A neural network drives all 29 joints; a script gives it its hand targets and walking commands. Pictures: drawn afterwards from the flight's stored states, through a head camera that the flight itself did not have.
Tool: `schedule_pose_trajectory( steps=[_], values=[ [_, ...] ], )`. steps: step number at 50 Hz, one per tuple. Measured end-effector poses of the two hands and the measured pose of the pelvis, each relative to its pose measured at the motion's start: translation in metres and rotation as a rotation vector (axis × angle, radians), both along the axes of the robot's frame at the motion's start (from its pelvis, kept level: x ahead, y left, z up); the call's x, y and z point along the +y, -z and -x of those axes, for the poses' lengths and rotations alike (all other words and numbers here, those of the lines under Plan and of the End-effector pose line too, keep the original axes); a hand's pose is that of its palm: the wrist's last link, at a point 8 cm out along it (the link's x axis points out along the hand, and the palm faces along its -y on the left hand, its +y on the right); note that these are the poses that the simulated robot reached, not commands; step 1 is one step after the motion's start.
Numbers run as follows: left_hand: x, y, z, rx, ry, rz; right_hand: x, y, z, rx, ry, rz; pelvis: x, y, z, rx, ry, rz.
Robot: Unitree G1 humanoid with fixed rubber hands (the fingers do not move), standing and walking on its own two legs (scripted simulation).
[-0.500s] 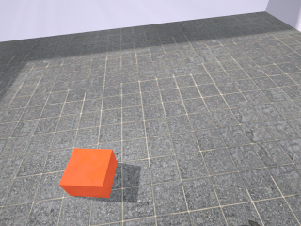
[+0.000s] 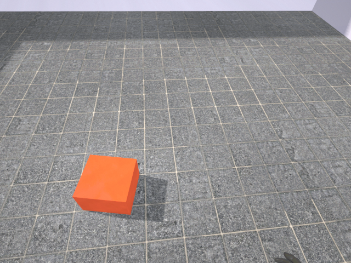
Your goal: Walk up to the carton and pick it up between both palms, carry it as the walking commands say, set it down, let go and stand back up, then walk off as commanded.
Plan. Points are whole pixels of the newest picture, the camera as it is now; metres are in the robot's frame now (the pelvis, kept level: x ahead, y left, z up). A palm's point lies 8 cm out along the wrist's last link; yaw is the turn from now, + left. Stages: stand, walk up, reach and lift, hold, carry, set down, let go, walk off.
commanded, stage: walk off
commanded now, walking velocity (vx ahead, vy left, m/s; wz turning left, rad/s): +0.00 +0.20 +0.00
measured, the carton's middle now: (109, 184) +0.65 +0.37 -0.66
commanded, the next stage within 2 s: none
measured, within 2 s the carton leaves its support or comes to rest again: neither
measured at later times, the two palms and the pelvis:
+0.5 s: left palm out of the picture +0.05 +0.30 -0.08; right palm out of the picture +0.11 -0.24 -0.11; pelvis -0.01 +0.02 +0.00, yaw +0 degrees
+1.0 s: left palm out of the picture +0.07 +0.38 -0.10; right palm out of the picture +0.07 -0.14 -0.10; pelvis -0.04 +0.12 -0.01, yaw -2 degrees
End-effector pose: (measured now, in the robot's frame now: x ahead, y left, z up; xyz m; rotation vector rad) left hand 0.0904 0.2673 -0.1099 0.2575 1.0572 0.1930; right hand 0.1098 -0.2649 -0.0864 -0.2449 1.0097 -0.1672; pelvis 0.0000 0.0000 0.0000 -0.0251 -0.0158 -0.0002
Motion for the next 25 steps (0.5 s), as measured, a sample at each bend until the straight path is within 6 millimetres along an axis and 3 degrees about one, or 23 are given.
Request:
schedule_pose_trajectory(
  steps=[5,11,18,25],
  values=[
    [0.006,-0.005,-0.007,-0.005,0.019,-0.024,0.005,0.009,0.007,0.009,0.02,-0.021,0.005,0.001,0.001,0.005,0.016,-0.024],
    [0.001,-0.015,-0.012,-0.034,0.037,-0.077,0.001,0.029,0.013,0.007,0.033,-0.074,-0.003,0.008,0.005,-0.001,0.028,-0.078],
    [0.009,-0.036,0.017,0.017,0.001,-0.119,0.01,0.029,0.011,0.029,0.013,-0.118,-0.002,-0.005,0.006,0.007,0.005,-0.109],
    [0.028,-0.029,0.045,0.074,-0.02,-0.106,0.029,0.025,0.003,0.02,-0.001,-0.105,0.016,-0.005,0.011,0.009,-0.003,-0.095]
  ],
)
